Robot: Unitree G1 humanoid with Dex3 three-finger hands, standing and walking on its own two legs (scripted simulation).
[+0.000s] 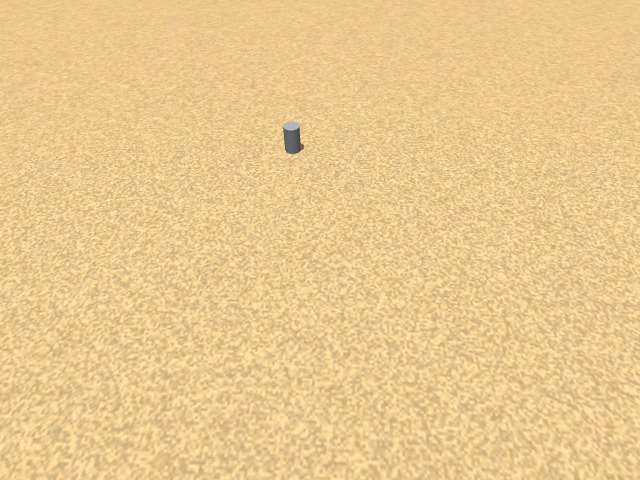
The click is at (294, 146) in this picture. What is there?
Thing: squat round
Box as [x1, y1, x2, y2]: [283, 121, 300, 153]
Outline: 290,121 286,122 283,125 285,150 289,153 295,153 300,149 299,127 296,122
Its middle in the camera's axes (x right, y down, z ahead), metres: -0.15 -0.55 +2.05
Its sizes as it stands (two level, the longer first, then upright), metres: 0.084 0.084 0.144
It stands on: the floor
